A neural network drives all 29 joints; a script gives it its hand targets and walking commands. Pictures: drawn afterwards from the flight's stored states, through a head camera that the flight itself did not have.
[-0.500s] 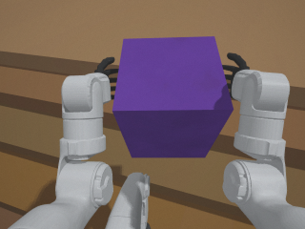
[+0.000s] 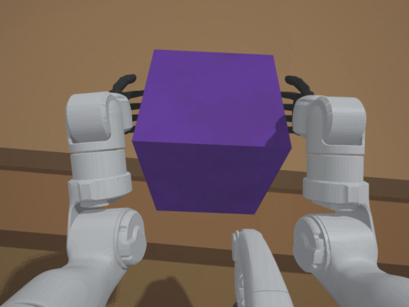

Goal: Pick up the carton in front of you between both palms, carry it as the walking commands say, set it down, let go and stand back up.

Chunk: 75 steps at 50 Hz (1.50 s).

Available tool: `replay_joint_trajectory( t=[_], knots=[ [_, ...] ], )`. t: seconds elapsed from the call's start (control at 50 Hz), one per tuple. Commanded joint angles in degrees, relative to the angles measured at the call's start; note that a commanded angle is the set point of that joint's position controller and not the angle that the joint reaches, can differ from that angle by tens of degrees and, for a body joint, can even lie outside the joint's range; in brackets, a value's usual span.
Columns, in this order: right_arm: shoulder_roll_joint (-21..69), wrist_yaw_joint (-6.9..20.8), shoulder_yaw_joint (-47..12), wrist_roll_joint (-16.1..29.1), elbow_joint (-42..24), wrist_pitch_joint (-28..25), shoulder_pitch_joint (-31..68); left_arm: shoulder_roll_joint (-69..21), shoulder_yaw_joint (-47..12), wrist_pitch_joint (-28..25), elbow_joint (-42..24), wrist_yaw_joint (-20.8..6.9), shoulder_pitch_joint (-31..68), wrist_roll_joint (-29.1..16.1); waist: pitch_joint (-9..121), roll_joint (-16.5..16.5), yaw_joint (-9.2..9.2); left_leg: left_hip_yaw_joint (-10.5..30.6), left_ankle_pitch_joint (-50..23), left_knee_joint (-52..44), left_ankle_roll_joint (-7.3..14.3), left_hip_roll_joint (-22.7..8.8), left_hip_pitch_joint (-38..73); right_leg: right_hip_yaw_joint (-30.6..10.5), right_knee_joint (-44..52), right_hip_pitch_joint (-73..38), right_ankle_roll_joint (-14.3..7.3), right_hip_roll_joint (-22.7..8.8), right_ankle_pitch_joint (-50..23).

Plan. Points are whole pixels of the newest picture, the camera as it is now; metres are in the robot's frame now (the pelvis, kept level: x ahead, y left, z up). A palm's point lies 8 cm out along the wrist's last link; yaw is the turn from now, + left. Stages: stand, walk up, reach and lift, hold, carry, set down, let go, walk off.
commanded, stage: carry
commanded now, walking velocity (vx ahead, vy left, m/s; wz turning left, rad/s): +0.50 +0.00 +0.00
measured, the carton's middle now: (209, 140) +0.40 -0.02 +0.11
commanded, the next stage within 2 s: none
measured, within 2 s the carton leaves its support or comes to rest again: neither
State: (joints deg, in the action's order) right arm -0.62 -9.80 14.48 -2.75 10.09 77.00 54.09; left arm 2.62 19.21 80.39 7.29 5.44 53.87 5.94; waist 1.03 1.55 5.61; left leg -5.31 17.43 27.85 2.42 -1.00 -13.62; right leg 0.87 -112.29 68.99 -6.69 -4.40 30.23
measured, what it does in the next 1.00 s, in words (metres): climbs: right foot 0.14 m higher, then left foot 0.14 m higher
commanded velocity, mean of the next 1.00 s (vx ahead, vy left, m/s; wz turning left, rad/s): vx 0.50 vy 0.00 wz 0.00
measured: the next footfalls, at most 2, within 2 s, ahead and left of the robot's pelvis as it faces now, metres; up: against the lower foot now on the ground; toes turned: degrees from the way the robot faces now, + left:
right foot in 0.10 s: +0.25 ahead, -0.14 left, +0.14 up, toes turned -5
left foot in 0.60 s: +0.60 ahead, +0.10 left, +0.28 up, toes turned +6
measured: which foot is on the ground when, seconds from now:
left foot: down 0.00-0.14, up 0.16-0.58, down 0.60-1.00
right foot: up 0.00-0.08, down 0.10-0.62, up 0.64-1.00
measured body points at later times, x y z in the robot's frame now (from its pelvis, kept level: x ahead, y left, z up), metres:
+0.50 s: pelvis +0.30 -0.03 +0.14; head +0.31 -0.06 +0.59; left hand +0.67 +0.14 +0.35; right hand +0.71 -0.16 +0.34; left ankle +0.40 +0.08 -0.34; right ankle +0.21 -0.13 -0.60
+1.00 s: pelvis +0.61 +0.00 +0.28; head +0.63 +0.02 +0.73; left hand +1.02 +0.13 +0.46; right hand +0.99 -0.17 +0.47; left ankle +0.56 +0.10 -0.46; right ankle +0.72 -0.12 -0.20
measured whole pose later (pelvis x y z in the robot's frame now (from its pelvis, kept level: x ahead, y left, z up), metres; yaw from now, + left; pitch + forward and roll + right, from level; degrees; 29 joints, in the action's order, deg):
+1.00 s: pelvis +0.61 +0.00 +0.28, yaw +0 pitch +3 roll -1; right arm -0.9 -9.5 14.7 -2.6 9.2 77.8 54.2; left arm 2.1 18.4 80.2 6.4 6.4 53.9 6.4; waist 0.5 1.4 5.5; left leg -5.1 18.2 25.2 2.3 -1.3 -9.8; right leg 3.0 -107.2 70.2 -6.5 -4.7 27.9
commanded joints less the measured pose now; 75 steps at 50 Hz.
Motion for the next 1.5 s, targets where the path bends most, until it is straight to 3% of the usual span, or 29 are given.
replay_joint_trajectory(
  t=[0.0,0.02,0.08,0.1,0.12,0.14,0.16,0.18,0.28,0.34,0.42,0.48,0.52,0.58,0.6,0.62,0.64,0.66,0.76,0.9,0.98,1.06,1.1,1.12,1.14,1.16,1.22,1.3,1.48],
  knots=[
    [60.9,16.9,-28.0,26.4,-4.0,1.3,43.7,-58.7,-32.2,-1.4,2.1,-8.4,41.0,-22.2,18.5,-6.8,-2.3,10.4,-5.9,-21.7,9.9,-9.5,10.4,6.6,21.9,-5.6,1.3,-2.7,-4.4],
    [60.9,17.3,-27.3,25.9,-3.2,1.4,44.4,-59.5,-33.0,-1.6,3.2,-8.4,40.8,-22.7,19.0,-12.4,-4.29,0.3,-17.1,-23.5,9.3,-6.7,-0.8,9.2,32.8,-22.1,0.5,-1.7,-8.8],
    [60.1,17.4,-24.7,23.0,1.1,1.8,39.1,-63.7,-33.6,-2.2,4.6,-8.3,40.3,-25.4,29.1,-20.4,-11.37,-5.5,-87.6,-5.3,7.7,-9.0,9.5,17.4,46.4,-38.2,-0.9,7.5,-16.5],
    [60.2,17.3,-24.3,22.7,0.3,1.5,41.2,-64.7,-33.6,-3.0,3.2,-8.3,42.0,-26.3,34.4,-15.1,-15.14,-6.2,-95.9,11.0,5.1,-6.6,13.8,18.0,59.4,-48.2,-0.5,10.7,-20.1],
    [60.3,16.9,-24.1,21.5,0.3,1.1,40.4,-66.9,-35.2,-3.4,1.9,-8.5,43.1,-27.6,39.5,-11.5,-18.0,-4.3,-85.2,26.0,2.0,-4.5,12.1,11.5,71.9,-58.1,-0.5,10.2,-23.3],
    [59.6,16.7,-24.2,19.9,-0.7,0.5,39.3,-69.9,-36.2,-4.0,0.1,-9.2,43.4,-29.8,33.7,-7.9,-15.69,1.6,-29.6,34.4,1.6,-3.1,-4.9,-6.2,81.8,-67.7,-1.3,2.2,-35.1],
    [59.7,16.3,-23.2,20.2,1.4,0.5,35.9,-68.4,-35.9,-5.3,-1.5,-9.5,43.6,-30.6,41.8,15.9,-11.93,8.6,-2.5,64.7,-2.8,8.6,-23.7,-36.4,80.2,-84.8,-13.6,-13.9,-77.3],
    [58.8,15.5,-22.3,17.7,0.4,-0.5,35.7,-68.8,-36.7,-5.6,-4.5,-9.9,46.1,-32.4,48.2,9.8,-12.83,17.6,-2.7,78.3,0.1,6.9,-29.0,-38.9,80.0,-85.8,-16.0,-13.4,-60.5],
    [54.6,12.4,-25.3,16.8,-10.0,-0.3,41.4,-71.1,-40.1,-6.0,-15.0,-11.5,54.4,-37.6,29.3,1.1,-10.37,10.7,-2.6,74.2,4.4,0.5,-44.2,-24.1,85.3,-76.5,-6.1,-9.9,-18.9],
    [52.5,11.4,-26.6,16.1,-8.9,0.4,37.5,-67.3,-38.8,-4.1,-13.8,-11.3,49.8,-35.5,27.8,-0.8,-11.26,5.2,0.6,65.9,3.9,-0.7,-48.6,-19.0,86.8,-81.0,-7.1,-11.2,-32.9],
    [52.4,11.6,-27.5,16.2,-3.1,2.5,35.5,-61.6,-35.2,-1.9,-6.2,-11.8,43.9,-31.4,23.0,3.9,-14.62,4.9,15.2,89.8,4.9,-2.6,-76.0,-20.9,91.7,-94.8,-10.1,-16.1,-32.4],
    [52.2,12.1,-26.7,17.1,0.9,3.3,37.9,-59.6,-33.1,-0.9,-2.8,-12.6,45.7,-30.5,13.0,2.1,-10.68,-2.3,12.9,69.9,3.7,-4.7,-67.0,-8.6,102.1,-77.9,-5.5,-9.2,-24.4],
    [53.8,12.0,-26.4,18.8,3.0,3.7,40.4,-58.9,-31.2,-0.3,-0.4,-12.7,46.2,-29.6,13.1,6.1,-8.11,-7.0,5.0,48.7,4.6,-3.3,-39.3,2.7,110.2,-60.8,-4.5,-5.3,-39.8],
    [58.8,12.3,-25.8,22.2,5.3,3.7,41.5,-58.0,-27.3,0.1,3.1,-12.3,45.3,-26.9,28.2,17.3,2.2,-13.1,-6.4,38.1,7.7,5.5,-11.0,10.6,87.7,-65.4,-1.8,-6.6,-106.5],
    [61.2,12.8,-26.6,23.5,4.0,3.2,44.1,-58.6,-26.4,0.0,3.2,-12.2,45.2,-25.8,33.3,12.3,4.95,-13.5,-6.8,24.6,6.8,9.6,-2.2,10.6,72.6,-68.5,0.0,-4.0,-108.3],
    [63.2,13.5,-27.7,25.5,2.8,2.6,46.6,-58.4,-25.2,-0.4,2.9,-11.8,45.4,-24.2,39.3,3.6,7.01,-3.8,-18.7,10.7,7.2,6.8,13.7,7.4,51.8,-62.7,3.9,-0.2,-90.6],
    [66.0,14.6,-27.7,28.3,3.1,1.7,45.9,-57.5,-24.2,-1.0,4.3,-11.3,43.0,-21.7,36.5,-6.4,1.81,25.2,-32.4,1.7,12.0,-9.9,21.4,2.8,33.7,-42.9,6.3,6.9,-23.4],
    [67.4,15.4,-28.6,30.0,1.9,0.6,46.2,-57.0,-22.5,-1.6,6.2,-10.9,38.8,-19.7,44.7,-12.2,1.11,45.8,-43.0,1.6,21.9,-15.9,22.5,-8.3,10.1,-36.7,6.5,11.8,-17.6],
    [72.2,17.5,-31.2,34.4,-9.7,-1.9,56.8,-57.7,-24.3,-3.4,-0.8,-8.8,44.3,-18.5,30.3,-3.9,-2.21,31.8,-3.7,-0.8,12.8,-13.4,13.6,-6.8,6.9,-17.4,0.8,3.7,-16.7],
    [64.1,16.0,-29.7,28.9,-8.2,0.5,46.0,-58.1,-31.1,-2.0,-2.6,-7.9,40.5,-21.0,25.8,-3.4,2.83,27.3,-12.2,-5.5,15.5,-19.9,34.8,-3.2,-9.4,18.1,-0.7,0.1,3.3],
    [60.3,16.9,-28.0,27.0,-5.3,1.8,44.4,-57.4,-32.3,-1.2,0.2,-7.6,41.6,-22.0,18.5,-6.1,-1.88,11.8,-8.2,-20.0,10.4,-10.3,13.6,7.1,19.8,-2.4,0.8,-2.1,-4.4],
    [58.6,17.5,-23.4,23.5,1.7,2.9,40.6,-62.6,-33.0,-0.9,5.3,-7.9,41.0,-25.6,23.8,-17.2,-6.5,-3.2,-74.6,-11.2,8.2,-8.2,11.7,17.0,46.4,-31.2,-1.3,6.2,-14.6],
    [58.2,17.8,-21.4,21.0,4.0,2.3,39.0,-65.9,-32.7,-1.6,6.5,-8.5,40.8,-26.9,32.4,-20.8,-13.42,-4.8,-95.8,9.0,4.2,-9.9,20.1,17.7,60.0,-43.4,-0.8,10.5,-13.9],
    [58.3,17.8,-21.0,20.0,3.9,1.6,38.9,-67.4,-33.2,-2.3,5.4,-9.3,42.1,-28.2,35.9,-18.5,-16.25,-2.5,-79.4,23.2,2.3,-7.8,12.2,7.6,69.3,-56.6,-0.7,9.4,-13.5],
    [59.5,17.9,-21.1,19.4,4.2,1.0,37.9,-67.6,-33.3,-3.4,4.2,-9.9,44.2,-29.4,39.1,2.2,-13.06,1.4,-33.7,43.8,-1.5,0.9,-10.0,-29.5,83.8,-71.4,-8.2,-7.6,-13.5],
    [57.6,17.4,-19.8,18.1,2.9,0.4,39.0,-70.1,-33.4,-4.3,4.3,-10.6,44.0,-31.0,42.1,15.4,-11.36,10.9,-5.4,67.6,-2.0,7.4,-18.2,-46.7,90.6,-73.2,-14.4,-12.9,-28.6],
    [58.2,15.4,-20.7,17.5,-3.4,-0.6,43.3,-74.4,-36.3,-5.5,-4.4,-12.4,52.1,-35.7,32.9,1.0,-9.8,13.4,-0.8,75.5,3.3,2.2,-33.6,-29.5,80.1,-69.0,-9.4,-9.7,-24.9],
    [57.2,13.1,-24.2,18.4,-9.1,-0.8,44.4,-73.8,-36.8,-5.1,-7.8,-12.2,50.8,-36.2,30.3,-0.3,-9.41,9.5,9.2,61.4,3.6,-0.2,-36.2,-21.8,84.4,-68.0,-7.7,-10.0,-14.8],
    [57.9,14.1,-28.4,21.3,-1.8,2.1,40.1,-63.3,-32.9,-1.9,1.4,-11.3,39.0,-27.8,24.8,6.5,-9.39,2.2,-12.6,21.2,-0.2,-3.5,-31.8,-4.2,89.6,-70.3,-4.5,-7.0,-33.9]
  ],
)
